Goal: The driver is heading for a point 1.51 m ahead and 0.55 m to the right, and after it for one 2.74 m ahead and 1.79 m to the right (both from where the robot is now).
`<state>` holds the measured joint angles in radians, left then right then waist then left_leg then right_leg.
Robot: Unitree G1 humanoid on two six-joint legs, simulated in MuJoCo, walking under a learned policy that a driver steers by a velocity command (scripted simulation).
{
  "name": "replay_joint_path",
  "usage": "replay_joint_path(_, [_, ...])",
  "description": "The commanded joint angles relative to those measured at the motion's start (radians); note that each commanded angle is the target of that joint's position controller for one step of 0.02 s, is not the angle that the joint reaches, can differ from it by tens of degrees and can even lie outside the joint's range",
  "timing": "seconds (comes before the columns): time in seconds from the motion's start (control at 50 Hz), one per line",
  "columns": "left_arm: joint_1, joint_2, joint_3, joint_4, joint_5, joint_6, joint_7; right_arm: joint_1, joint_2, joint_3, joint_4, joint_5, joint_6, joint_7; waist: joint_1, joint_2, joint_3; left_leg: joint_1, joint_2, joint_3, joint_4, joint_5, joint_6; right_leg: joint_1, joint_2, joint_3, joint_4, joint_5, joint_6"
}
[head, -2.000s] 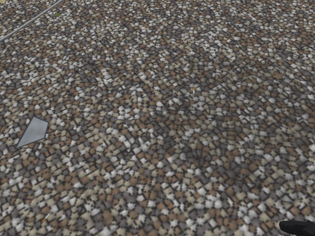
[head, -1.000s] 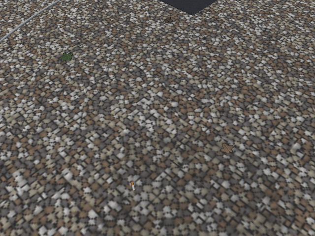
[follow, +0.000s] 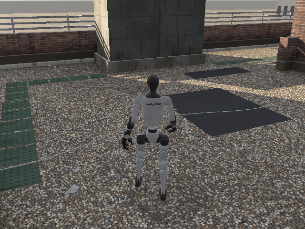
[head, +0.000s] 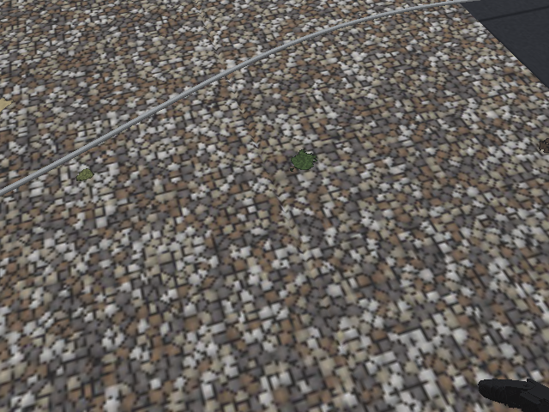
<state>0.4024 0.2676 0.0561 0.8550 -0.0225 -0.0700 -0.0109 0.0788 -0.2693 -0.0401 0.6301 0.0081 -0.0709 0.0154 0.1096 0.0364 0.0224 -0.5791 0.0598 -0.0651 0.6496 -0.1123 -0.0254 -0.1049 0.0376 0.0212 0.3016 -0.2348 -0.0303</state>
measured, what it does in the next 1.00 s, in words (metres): walks ahead, turning right: left foot, then right foot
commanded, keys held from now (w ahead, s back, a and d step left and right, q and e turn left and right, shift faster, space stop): w+e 0.94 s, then w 0.06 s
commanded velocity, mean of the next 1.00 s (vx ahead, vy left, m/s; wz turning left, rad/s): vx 0.50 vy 0.00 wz -0.50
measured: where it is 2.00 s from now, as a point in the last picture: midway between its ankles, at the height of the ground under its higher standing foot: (482, 248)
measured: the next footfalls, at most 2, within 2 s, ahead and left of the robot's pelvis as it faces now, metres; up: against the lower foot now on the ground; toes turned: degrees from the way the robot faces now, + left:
left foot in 0.12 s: +0.22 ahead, +0.14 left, +0.00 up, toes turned -5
right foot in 0.60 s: +0.43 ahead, -0.19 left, +0.00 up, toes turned -24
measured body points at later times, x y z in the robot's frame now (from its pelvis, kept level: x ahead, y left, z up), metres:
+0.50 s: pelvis +0.25 +0.00 -0.01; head +0.28 -0.01 +0.44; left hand +0.52 +0.18 -0.09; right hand +0.19 -0.29 -0.13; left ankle +0.18 +0.14 -0.75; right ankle +0.37 -0.18 -0.70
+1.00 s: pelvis +0.49 -0.13 +0.00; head +0.51 -0.16 +0.44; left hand +0.70 +0.09 -0.11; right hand +0.56 -0.46 -0.08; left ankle +0.74 -0.09 -0.70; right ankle +0.39 -0.17 -0.75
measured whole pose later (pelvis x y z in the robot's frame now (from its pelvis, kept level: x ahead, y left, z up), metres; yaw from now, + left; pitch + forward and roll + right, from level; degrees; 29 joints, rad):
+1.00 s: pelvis +0.49 -0.13 +0.00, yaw -34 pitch +2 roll +0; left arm 0.34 0.29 0.07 0.73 -0.02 -0.04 0.01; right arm 0.03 -0.29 -0.05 0.69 0.00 -0.10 0.02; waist 0.08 0.04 0.03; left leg -0.62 0.05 -0.10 0.57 0.06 -0.06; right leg -0.11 0.11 0.15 0.37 -0.28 -0.08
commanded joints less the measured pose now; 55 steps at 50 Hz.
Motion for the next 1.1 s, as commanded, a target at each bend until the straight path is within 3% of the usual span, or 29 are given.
replay_joint_path(0.02, [-0.027, 0.19, 0.044, -0.06, -0.011, -0.004, 0.009, -0.077, -0.071, -0.018, -0.083, 0.01, -0.027, 0.009, -0.039, -0.131, -0.009, 0.116, -0.045, 0.026, -0.107, 0.071, -0.002, -0.045, -0.235, 0.216, -0.072, 0.217, -0.166])
replay_joint_path(0.06, [-0.029, 0.196, 0.047, -0.055, -0.013, 0.005, 0.014, -0.051, -0.095, -0.031, -0.078, 0.012, -0.036, 0.01, -0.075, -0.14, -0.018, 0.21, -0.049, 0.021, -0.174, 0.063, 0.021, -0.043, -0.245, 0.247, -0.025, 0.183, -0.139])
replay_joint_path(0.1, [-0.038, 0.159, 0.034, -0.06, -0.004, 0.007, 0.017, 0.101, -0.145, -0.06, -0.036, 0.0, -0.038, -0.004, -0.158, -0.124, -0.095, 0.472, -0.029, 0.019, -0.215, 0.045, 0.067, -0.116, -0.174, 0.206, 0.144, 0.24, -0.089])
replay_joint_path(0.12, [-0.06, 0.094, 0.011, -0.089, 0.016, 0.002, 0.014, 0.261, -0.211, -0.079, -0.02, -0.02, -0.036, -0.017, -0.233, -0.02, -0.225, 0.714, 0.151, -0.15, -0.199, 0.021, 0.131, -0.262, -0.103, 0.145, 0.428, 0.079, -0.046])
replay_joint_path(0.14, [0.048, 0.026, -0.01, -0.118, 0.002, -0.013, 0.019, 0.325, -0.276, -0.094, 0.002, -0.026, -0.018, -0.014, -0.196, 0.255, -0.333, 0.942, 0.367, -0.523, -0.28, -0.169, 0.263, -0.569, -0.003, 0.036, 0.733, -0.321, 0.005])
replay_joint_path(0.16, [0.028, 0.117, 0.011, -0.107, -0.018, -0.014, 0.021, 0.328, -0.199, -0.077, 0.01, -0.016, -0.016, -0.01, -0.212, 0.192, -0.275, 0.886, 0.355, -0.619, -0.338, -0.344, 0.273, -0.678, -0.048, 0.102, 0.886, -0.339, 0.011])
replay_joint_path(0.18, [-0.037, 0.157, 0.026, -0.119, -0.023, -0.01, 0.019, 0.285, -0.149, -0.061, 0.012, -0.008, -0.018, -0.01, -0.209, 0.132, -0.163, 0.793, 0.321, -0.486, -0.355, -0.335, 0.244, -0.717, -0.082, 0.108, 0.931, -0.253, 0.009])
replay_joint_path(0.22, [-0.089, 0.14, 0.03, -0.126, -0.006, 0.002, 0.018, 0.182, -0.09, -0.043, 0.018, -0.015, -0.022, -0.003, -0.158, 0.08, -0.059, 0.61, 0.246, -0.295, -0.408, -0.149, 0.22, -0.667, -0.133, 0.09, 0.896, -0.129, 0.02])
replay_joint_path(0.26, [-0.091, 0.103, 0.028, -0.133, -0.008, 0.023, 0.011, 0.134, -0.073, -0.042, 0.032, -0.019, -0.032, -0.003, -0.118, 0.093, -0.018, 0.499, 0.211, -0.166, -0.463, -0.022, 0.207, -0.597, -0.162, 0.087, 0.853, -0.071, 0.029])
replay_joint_path(0.32, [-0.139, 0.07, 0.021, -0.164, -0.001, 0.039, 0.006, 0.134, -0.104, -0.057, 0.06, -0.017, -0.044, -0.01, -0.107, 0.051, 0.005, 0.468, 0.215, -0.047, -0.503, 0.116, 0.222, -0.614, -0.17, 0.08, 0.774, 0.011, 0.05])
replay_joint_path(0.4, [-0.24, 0.051, 0.007, -0.199, 0.001, 0.036, -0.018, 0.15, -0.147, -0.071, 0.089, -0.014, -0.037, -0.021, -0.134, 0.025, 0.021, 0.477, 0.192, 0.102, -0.516, 0.169, 0.201, -0.576, -0.161, 0.042, 0.545, 0.208, 0.045])
replay_joint_path(0.46, [-0.337, 0.054, 0.003, -0.237, 0.002, 0.035, -0.035, 0.188, -0.179, -0.08, 0.114, -0.002, -0.028, -0.025, -0.165, 0.013, 0.046, 0.515, 0.205, 0.165, -0.511, 0.162, 0.18, -0.545, -0.146, -0.002, 0.421, 0.251, 0.022])
replay_joint_path(0.52, [-0.392, 0.077, 0.01, -0.274, 0.002, 0.039, -0.048, 0.216, -0.206, -0.091, 0.138, 0.015, -0.011, -0.025, -0.168, 0.017, 0.061, 0.605, 0.234, 0.203, -0.459, 0.237, 0.154, -0.539, -0.126, -0.037, 0.356, 0.168, -0.018])
replay_joint_path(0.56, [-0.354, 0.108, 0.027, -0.281, 0.007, 0.045, -0.05, 0.213, -0.238, -0.099, 0.141, 0.023, 0.003, -0.029, -0.129, 0.044, 0.013, 0.642, 0.232, 0.24, -0.325, 0.549, 0.132, -0.432, -0.065, -0.097, 0.341, 0.062, -0.059])
replay_joint_path(0.58, [-0.253, 0.139, 0.047, -0.26, 0.006, 0.048, -0.047, 0.203, -0.247, -0.101, 0.14, 0.028, 0.012, -0.031, -0.066, 0.043, -0.048, 0.628, 0.213, 0.268, -0.171, 0.69, 0.114, -0.292, -0.017, -0.129, 0.313, 0.049, -0.087])
replay_joint_path(0.6, [-0.083, 0.197, 0.081, -0.211, 0.002, 0.053, -0.036, 0.209, -0.224, -0.09, 0.136, 0.026, 0.016, -0.035, 0.017, 0.019, -0.138, 0.524, 0.172, 0.297, 0.054, 0.683, 0.08, -0.036, 0.03, -0.129, 0.272, 0.094, -0.125])
replay_joint_path(0.62, [0.049, 0.297, 0.112, -0.185, -0.006, 0.064, -0.012, 0.245, -0.151, -0.062, 0.113, -0.017, 0.01, -0.036, 0.039, -0.163, -0.227, 0.243, 0.112, 0.304, 0.399, 0.187, 0.026, 0.26, -0.151, 0.159, 0.258, 0.143, -0.197])
replay_joint_path(0.64, [-0.021, 0.365, 0.109, -0.222, -0.01, 0.05, -0.016, 0.291, -0.062, -0.027, 0.053, -0.024, -0.019, -0.025, -0.065, -0.348, -0.363, -0.124, -0.097, 0.124, 0.709, -0.485, -0.022, 0.497, -0.359, 0.755, 0.067, -0.134, -0.397])
replay_joint_path(0.66, [-0.009, 0.268, 0.082, -0.236, -0.003, 0.035, -0.026, 0.177, -0.164, -0.046, 0.047, 0.013, -0.05, -0.013, 0.014, -0.178, -0.36, -0.225, -0.048, -0.032, 0.755, -0.446, 0.002, 0.478, -0.366, 0.766, -0.024, -0.196, -0.352])
replay_joint_path(0.68, [-0.033, 0.224, 0.068, -0.225, 0.004, 0.021, -0.026, 0.112, -0.176, -0.048, 0.025, 0.037, -0.065, -0.008, 0.005, -0.148, -0.227, -0.267, -0.014, -0.017, 0.715, -0.361, 0.027, 0.371, -0.335, 0.631, -0.022, -0.14, -0.313])
replay_joint_path(0.7, [-0.091, 0.2, 0.059, -0.228, 0.005, 0.013, -0.026, 0.11, -0.16, -0.044, 0.034, 0.02, -0.07, -0.017, -0.045, -0.057, -0.143, -0.219, 0.029, -0.018, 0.625, -0.284, 0.031, 0.218, -0.292, 0.52, -0.018, -0.027, -0.281])
replay_joint_path(0.72, [-0.152, 0.165, 0.049, -0.238, 0.009, 0.012, -0.021, 0.118, -0.168, -0.05, 0.045, -0.007, -0.065, -0.024, -0.083, -0.059, -0.108, -0.146, 0.058, -0.022, 0.538, -0.239, 0.025, 0.102, -0.255, 0.433, -0.023, 0.08, -0.261])
replay_joint_path(0.76, [-0.196, 0.154, 0.044, -0.259, 0.023, 0.01, -0.012, 0.145, -0.163, -0.054, 0.05, -0.018, -0.044, -0.022, -0.125, -0.092, -0.087, -0.053, 0.068, -0.022, 0.473, -0.191, 0.007, -0.022, -0.221, 0.378, -0.062, 0.194, -0.265])
replay_joint_path(0.82, [-0.167, 0.176, 0.05, -0.241, 0.016, 0.004, 0.006, 0.1, -0.125, -0.044, 0.037, -0.027, -0.023, -0.024, -0.123, -0.073, -0.053, -0.049, 0.046, 0.003, 0.335, -0.096, -0.034, -0.107, -0.189, 0.294, -0.084, 0.294, -0.268])
replay_joint_path(0.92, [-0.094, 0.19, 0.056, -0.204, 0.003, 0.015, 0.025, -0.084, -0.082, -0.023, -0.004, -0.016, -0.032, -0.008, -0.052, -0.105, -0.011, 0.028, -0.024, 0.009, -0.018, 0.187, -0.05, -0.151, -0.127, 0.244, -0.068, 0.171, -0.199])
replay_joint_path(1.0, [-0.031, 0.173, 0.051, -0.167, -0.001, 0.021, 0.028, -0.133, -0.108, -0.027, -0.017, -0.004, -0.049, 0.014, -0.029, -0.12, -0.007, 0.064, -0.035, -0.008, -0.128, 0.204, -0.022, -0.06, -0.177, 0.31, 0.0, 0.123, -0.185])
replay_joint_path(1.06, [-0.027, 0.173, 0.052, -0.151, 0.006, 0.029, 0.028, -0.085, -0.133, -0.038, -0.01, -0.004, -0.058, 0.019, -0.059, -0.159, -0.006, 0.123, -0.042, 0.012, -0.164, 0.077, 0.027, 0.014, -0.21, 0.356, 0.073, 0.215, -0.164])
replay_joint_path(1.08, [-0.038, 0.162, 0.048, -0.152, 0.006, 0.031, 0.026, -0.016, -0.145, -0.048, 0.009, -0.008, -0.061, 0.014, -0.099, -0.161, -0.031, 0.22, -0.059, 0.038, -0.203, 0.064, 0.054, 0.017, -0.183, 0.343, 0.137, 0.317, -0.146])
replay_joint_path(1.1, [-0.043, 0.127, 0.035, -0.158, 0.012, 0.031, 0.023, 0.094, -0.179, -0.062, 0.03, -0.02, -0.066, 0.008, -0.151, -0.138, -0.124, 0.406, -0.011, 0.002, -0.191, 0.079, 0.1, -0.018, -0.129, 0.298, 0.296, 0.376, -0.116])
